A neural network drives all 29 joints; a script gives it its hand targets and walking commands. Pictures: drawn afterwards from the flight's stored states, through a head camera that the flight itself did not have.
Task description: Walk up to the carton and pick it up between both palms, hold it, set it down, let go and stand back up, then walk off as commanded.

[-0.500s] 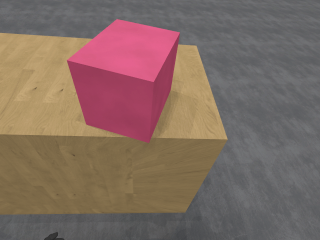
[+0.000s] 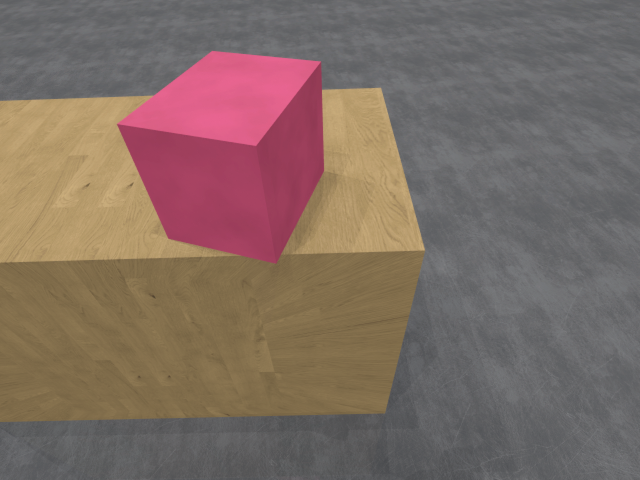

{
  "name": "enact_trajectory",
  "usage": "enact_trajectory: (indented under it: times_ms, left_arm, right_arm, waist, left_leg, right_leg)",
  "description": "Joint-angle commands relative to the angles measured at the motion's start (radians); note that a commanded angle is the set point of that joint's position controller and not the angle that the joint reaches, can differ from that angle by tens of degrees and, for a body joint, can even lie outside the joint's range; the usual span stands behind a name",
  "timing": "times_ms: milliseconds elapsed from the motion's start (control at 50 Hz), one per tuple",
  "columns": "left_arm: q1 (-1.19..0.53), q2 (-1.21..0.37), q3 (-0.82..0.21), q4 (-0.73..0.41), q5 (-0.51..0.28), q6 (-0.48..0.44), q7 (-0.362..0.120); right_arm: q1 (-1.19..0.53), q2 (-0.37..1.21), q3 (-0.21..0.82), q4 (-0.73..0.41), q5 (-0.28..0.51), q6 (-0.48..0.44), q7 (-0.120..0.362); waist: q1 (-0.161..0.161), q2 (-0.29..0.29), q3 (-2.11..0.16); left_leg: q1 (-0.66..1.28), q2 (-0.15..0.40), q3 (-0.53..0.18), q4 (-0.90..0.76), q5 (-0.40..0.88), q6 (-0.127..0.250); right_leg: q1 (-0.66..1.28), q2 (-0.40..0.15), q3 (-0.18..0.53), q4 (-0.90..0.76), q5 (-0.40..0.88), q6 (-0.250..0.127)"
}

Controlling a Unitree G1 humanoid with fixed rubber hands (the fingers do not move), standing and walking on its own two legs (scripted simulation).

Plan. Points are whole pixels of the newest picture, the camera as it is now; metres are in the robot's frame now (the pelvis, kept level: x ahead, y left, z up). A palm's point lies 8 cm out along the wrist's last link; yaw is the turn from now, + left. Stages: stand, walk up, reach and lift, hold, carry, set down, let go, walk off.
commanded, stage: walk up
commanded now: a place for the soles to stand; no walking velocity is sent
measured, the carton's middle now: (242, 152) +0.62 +0.14 +0.10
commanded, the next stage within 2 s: none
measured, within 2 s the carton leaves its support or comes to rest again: neither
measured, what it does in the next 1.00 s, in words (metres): steps on the spot: left foot, then right foot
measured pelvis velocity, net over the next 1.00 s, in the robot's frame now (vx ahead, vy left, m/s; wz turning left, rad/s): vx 0.06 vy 0.00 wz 0.06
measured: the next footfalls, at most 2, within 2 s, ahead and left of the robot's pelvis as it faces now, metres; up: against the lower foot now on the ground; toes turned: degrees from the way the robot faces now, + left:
left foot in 0.10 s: +0.03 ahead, +0.14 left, +0.00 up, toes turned +2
right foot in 0.44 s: +0.09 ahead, -0.12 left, +0.00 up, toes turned -2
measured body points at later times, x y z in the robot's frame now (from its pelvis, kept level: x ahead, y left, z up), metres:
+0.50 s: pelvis +0.01 -0.04 +0.00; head +0.03 -0.04 +0.45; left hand +0.07 +0.30 -0.10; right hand +0.03 -0.36 -0.13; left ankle -0.01 +0.13 -0.72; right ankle +0.05 -0.12 -0.73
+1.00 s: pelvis +0.06 +0.00 +0.00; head +0.07 +0.03 +0.45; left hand +0.14 +0.32 -0.12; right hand +0.14 -0.32 -0.10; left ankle +0.08 +0.09 -0.73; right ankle +0.05 -0.11 -0.73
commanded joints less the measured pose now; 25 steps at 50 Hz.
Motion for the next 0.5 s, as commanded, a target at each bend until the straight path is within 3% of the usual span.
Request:
enact_trajectory:
  times_ms: [0,20,40,60,80,100,120,140,160,180,200,220,240,260,280,300,320,340,360,380,400,420,440,460,480]
  left_arm:
    - [-0.077,0.289,0.074,-0.014,0.024,-0.033,0.010]
    - [-0.059,0.287,0.081,-0.025,0.018,-0.022,0.012]
    - [-0.066,0.282,0.072,-0.026,0.019,-0.011,0.005]
    - [-0.108,0.265,0.072,-0.027,0.018,-0.003,0.001]
    - [-0.115,0.226,0.062,-0.048,0.014,-0.002,0.001]
    - [-0.182,0.186,0.053,-0.060,-0.001,-0.007,-0.003]
    - [-0.199,0.210,0.063,-0.085,0.010,-0.019,-0.002]
    - [-0.158,0.249,0.083,-0.066,0.015,-0.023,0.002]
    - [-0.124,0.237,0.068,-0.047,0.021,-0.033,-0.008]
    - [-0.121,0.233,0.072,-0.040,0.024,-0.036,-0.017]
    - [-0.078,0.210,0.069,-0.035,0.009,-0.037,-0.018]
    - [-0.008,0.203,0.067,0.002,0.008,-0.031,-0.022]
    - [-0.013,0.196,0.066,0.000,0.004,-0.026,-0.025]
    - [-0.043,0.165,0.057,-0.020,-0.007,-0.026,-0.031]
    - [-0.071,0.172,0.063,-0.028,-0.010,-0.024,-0.030]
    - [-0.139,0.161,0.050,-0.052,-0.002,-0.028,-0.023]
    - [-0.119,0.173,0.061,-0.039,-0.006,-0.038,-0.018]
    - [-0.056,0.168,0.061,0.003,-0.001,-0.051,-0.002]
    - [0.034,0.196,0.071,0.028,0.002,-0.066,0.009]
    - [0.153,0.238,0.083,0.050,-0.003,-0.077,0.019]
    - [0.230,0.279,0.096,0.048,0.011,-0.089,0.028]
    - [0.214,0.355,0.112,0.024,0.013,-0.095,0.037]
    - [0.181,0.342,0.105,0.004,0.013,-0.097,0.044]
    - [0.161,0.374,0.115,0.015,0.007,-0.092,0.049]
    - [0.098,0.321,0.104,-0.008,0.015,-0.098,0.047]
  right_arm:
    - [0.091,-0.211,-0.082,0.002,-0.012,-0.003,-0.004]
    - [0.118,-0.210,-0.089,0.009,-0.019,-0.001,-0.001]
    - [0.148,-0.213,-0.095,0.018,-0.017,-0.006,0.005]
    - [0.197,-0.193,-0.093,0.034,-0.019,-0.008,0.007]
    - [0.208,-0.196,-0.088,0.028,-0.030,-0.013,0.002]
    - [0.270,-0.224,-0.097,0.054,-0.032,-0.015,0.003]
    - [0.227,-0.384,-0.145,0.026,-0.040,-0.018,-0.005]
    - [0.098,-0.395,-0.147,-0.011,-0.039,-0.023,-0.010]
    - [0.037,-0.383,-0.143,-0.034,-0.040,-0.035,-0.017]
    - [0.042,-0.310,-0.135,-0.029,-0.036,-0.042,-0.022]
    - [0.063,-0.283,-0.123,-0.037,-0.029,-0.042,-0.018]
    - [0.061,-0.273,-0.117,-0.033,-0.018,-0.038,-0.016]
    - [0.054,-0.283,-0.116,-0.040,-0.026,-0.038,-0.015]
    - [0.115,-0.272,-0.116,-0.032,-0.031,-0.032,-0.012]
    - [0.116,-0.278,-0.116,-0.040,-0.033,-0.024,-0.006]
    - [0.129,-0.285,-0.115,-0.053,-0.032,-0.021,-0.006]
    - [0.096,-0.313,-0.122,-0.073,-0.032,-0.012,0.001]
    - [0.036,-0.310,-0.115,-0.086,-0.027,-0.001,0.008]
    - [0.027,-0.261,-0.100,-0.086,-0.031,0.012,0.004]
    - [0.041,-0.200,-0.084,-0.087,-0.013,0.017,0.002]
    - [0.023,-0.112,-0.056,-0.123,-0.013,0.013,0.001]
    - [0.027,-0.148,-0.061,-0.130,0.002,0.015,-0.008]
    - [0.037,-0.190,-0.063,-0.100,-0.009,0.017,-0.013]
    - [0.090,-0.230,-0.085,-0.070,-0.003,0.027,-0.008]
    - [0.128,-0.244,-0.085,-0.046,-0.004,0.017,-0.008]
  waist:
    - [-0.011,-0.208,-0.004]
    - [-0.018,-0.207,0.013]
    - [-0.028,-0.224,0.017]
    - [-0.053,-0.195,0.051]
    - [-0.048,-0.096,0.084]
    - [-0.081,0.070,0.114]
    - [-0.100,0.312,0.114]
    - [-0.052,0.266,0.150]
    - [-0.024,0.228,0.129]
    - [-0.013,0.141,0.101]
    - [-0.001,0.146,0.007]
    - [0.005,0.174,-0.029]
    - [-0.008,0.183,0.018]
    - [-0.045,0.218,-0.055]
    - [-0.055,0.222,-0.039]
    - [-0.076,0.199,-0.014]
    - [-0.062,0.233,-0.013]
    - [-0.021,0.260,-0.035]
    - [0.014,0.148,-0.039]
    - [0.066,0.030,-0.065]
    - [0.094,-0.116,-0.088]
    - [0.095,-0.107,-0.079]
    - [0.073,-0.006,-0.030]
    - [0.063,-0.025,-0.067]
    - [0.031,-0.057,-0.037]
  left_leg:
    - [-0.054,-0.023,0.039,0.024,-0.155,0.023]
    - [0.018,-0.041,0.070,-0.008,-0.197,0.039]
    - [0.123,-0.063,0.104,-0.073,-0.224,0.040]
    - [0.152,-0.058,0.070,-0.142,-0.207,0.045]
    - [0.149,-0.035,0.007,-0.235,-0.256,0.061]
    - [0.137,0.148,-0.319,-0.428,-0.504,0.131]
    - [0.048,0.371,-0.650,-0.578,-0.683,0.205]
    - [-0.035,0.413,-0.644,-0.577,-0.616,0.252]
    - [-0.034,0.373,-0.585,-0.513,-0.440,0.245]
    - [0.062,0.295,-0.410,-0.436,-0.206,0.194]
    - [0.132,0.241,-0.319,-0.420,-0.060,0.154]
    - [0.188,0.205,-0.284,-0.417,-0.088,0.132]
    - [0.190,0.148,-0.222,-0.386,-0.030,0.127]
    - [0.255,0.130,-0.222,-0.383,-0.021,0.126]
    - [0.219,0.130,-0.218,-0.383,-0.089,0.125]
    - [0.191,0.175,-0.263,-0.375,-0.139,0.141]
    - [0.105,0.167,-0.244,-0.361,-0.216,0.143]
    - [-0.011,0.147,-0.180,-0.282,-0.236,0.127]
    - [-0.138,0.110,-0.130,-0.177,-0.165,0.112]
    - [-0.236,0.055,-0.071,0.035,-0.089,0.072]
    - [-0.381,-0.026,0.002,0.236,-0.097,0.027]
    - [-0.410,-0.052,-0.117,0.325,-0.127,0.013]
    - [-0.410,-0.043,-0.146,0.375,-0.099,0.015]
    - [-0.401,-0.009,-0.149,0.378,-0.097,0.011]
    - [-0.378,0.007,-0.149,0.381,-0.074,0.020]
  right_leg:
    - [0.023,-0.216,0.307,-0.407,-0.445,-0.086]
    - [-0.041,-0.220,0.321,-0.443,-0.528,-0.083]
    - [-0.148,-0.190,0.261,-0.440,-0.579,-0.075]
    - [-0.192,-0.184,0.231,-0.404,-0.574,-0.050]
    - [-0.246,-0.148,0.184,-0.315,-0.550,-0.051]
    - [-0.364,-0.021,0.052,-0.096,-0.425,0.052]
    - [-0.386,0.052,-0.019,0.215,-0.245,0.043]
    - [-0.329,-0.013,0.035,0.322,-0.137,0.045]
    - [-0.277,-0.028,0.074,0.319,-0.146,0.030]
    - [-0.225,-0.039,0.044,0.253,-0.099,0.035]
    - [-0.161,-0.009,0.019,0.216,-0.110,0.038]
    - [-0.168,0.004,0.014,0.236,-0.119,0.044]
    - [-0.161,0.027,-0.040,0.179,-0.073,0.070]
    - [-0.122,0.048,-0.079,0.122,-0.142,0.059]
    - [-0.098,0.046,-0.085,0.087,-0.145,0.077]
    - [-0.103,0.042,-0.069,0.024,-0.184,0.061]
    - [-0.011,0.033,-0.063,-0.073,-0.157,0.055]
    - [0.169,0.025,-0.064,-0.197,-0.015,0.044]
    - [0.348,0.037,-0.054,-0.272,0.056,0.039]
    - [0.486,-0.036,0.068,-0.290,0.120,0.049]
    - [0.546,-0.235,0.363,-0.374,-0.002,0.033]
    - [0.470,-0.348,0.515,-0.421,-0.151,-0.022]
    - [0.405,-0.363,0.535,-0.447,-0.195,-0.031]
    - [0.410,-0.344,0.529,-0.470,-0.346,0.019]
    - [0.358,-0.325,0.509,-0.446,-0.226,-0.033]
